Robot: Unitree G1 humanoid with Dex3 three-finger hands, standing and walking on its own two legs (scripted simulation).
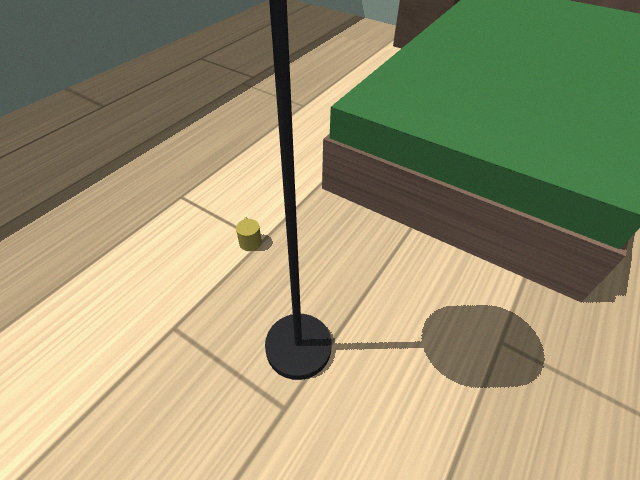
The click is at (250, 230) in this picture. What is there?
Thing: mug
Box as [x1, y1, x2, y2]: [236, 217, 261, 250]
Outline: 245,217 236,226 238,240 240,246 243,249 253,250 257,248 261,242 258,223 255,220 247,219
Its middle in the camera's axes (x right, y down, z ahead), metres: -0.30 -0.01 +1.62
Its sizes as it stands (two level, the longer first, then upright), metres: 0.128 0.094 0.098
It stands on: the floor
